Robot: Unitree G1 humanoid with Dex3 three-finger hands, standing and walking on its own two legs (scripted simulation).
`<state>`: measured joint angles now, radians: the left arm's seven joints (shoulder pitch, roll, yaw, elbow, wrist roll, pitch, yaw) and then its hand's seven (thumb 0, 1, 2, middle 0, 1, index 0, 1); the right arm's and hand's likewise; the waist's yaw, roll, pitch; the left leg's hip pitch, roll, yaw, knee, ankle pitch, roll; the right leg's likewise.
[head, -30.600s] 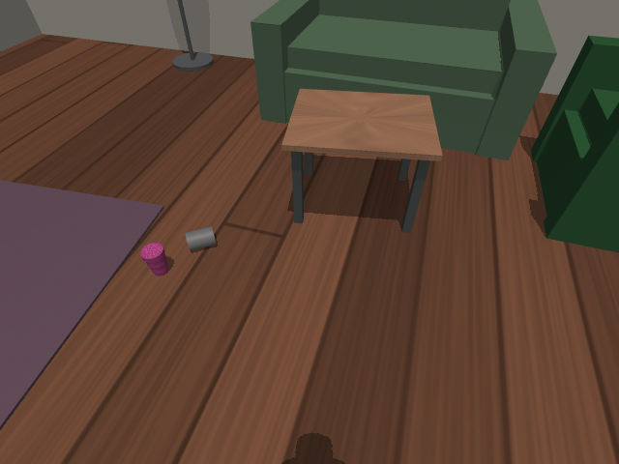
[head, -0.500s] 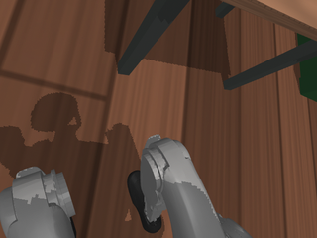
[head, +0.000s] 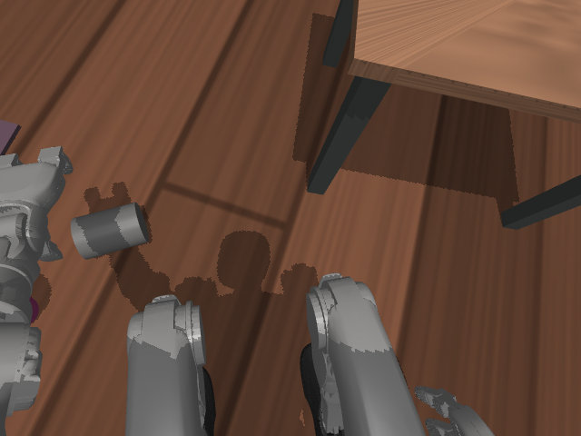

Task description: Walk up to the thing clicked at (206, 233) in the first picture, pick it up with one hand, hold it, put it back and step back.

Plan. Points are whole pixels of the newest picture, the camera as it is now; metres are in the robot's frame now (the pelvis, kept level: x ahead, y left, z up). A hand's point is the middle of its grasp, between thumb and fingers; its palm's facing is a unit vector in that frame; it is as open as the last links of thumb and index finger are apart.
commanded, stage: withdraw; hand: left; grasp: from above
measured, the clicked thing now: (112, 230) +0.49 +0.29 -0.33
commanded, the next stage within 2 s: home in 0.34 s
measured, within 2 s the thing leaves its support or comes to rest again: neither
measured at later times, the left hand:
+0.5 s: hand (81, 216) +0.48 +0.30 -0.20, palm faces -0.38 -0.05 -0.92, open 13.9 cm
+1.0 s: hand (27, 283) +0.34 +0.26 +0.01, palm faces -0.28 -0.65 -0.70, open 8.0 cm
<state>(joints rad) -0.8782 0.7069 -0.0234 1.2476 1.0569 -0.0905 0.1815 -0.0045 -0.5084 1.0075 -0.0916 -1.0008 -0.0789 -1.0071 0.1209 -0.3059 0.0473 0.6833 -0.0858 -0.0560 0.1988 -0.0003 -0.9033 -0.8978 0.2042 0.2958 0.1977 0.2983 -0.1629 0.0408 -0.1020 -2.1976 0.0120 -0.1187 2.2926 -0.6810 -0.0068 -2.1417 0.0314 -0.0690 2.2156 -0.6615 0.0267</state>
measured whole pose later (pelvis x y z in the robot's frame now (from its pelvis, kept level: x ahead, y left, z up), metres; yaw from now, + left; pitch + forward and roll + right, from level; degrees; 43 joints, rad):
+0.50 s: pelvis +0.00 +0.00 -0.04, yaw -1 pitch +34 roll -9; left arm -0.96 0.78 0.10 1.38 1.27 -0.21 0.40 0.00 -0.48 0.99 -0.11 -0.99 -0.10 -0.99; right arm 0.20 -0.27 0.10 0.72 -0.14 -0.03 0.12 0.00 -0.89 -0.89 0.20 0.30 0.20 0.30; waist -0.26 -0.01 -0.04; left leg -2.35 -0.01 -0.14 2.40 -0.65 0.00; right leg -2.26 0.02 -0.08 2.30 -0.65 0.03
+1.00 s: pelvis +0.01 +0.00 +0.12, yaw +3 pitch +32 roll -5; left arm -0.27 0.46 0.02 0.52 0.52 0.07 0.04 0.00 0.74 0.90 -0.22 -0.36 -0.21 -0.36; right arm 0.14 -0.29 -0.02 0.61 0.01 -0.02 0.04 0.00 -0.90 -0.89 0.20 0.30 0.20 0.30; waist -0.07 0.02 -0.21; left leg -1.82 0.02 -0.09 1.92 -0.66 -0.01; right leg -1.77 0.02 -0.05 1.85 -0.64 0.02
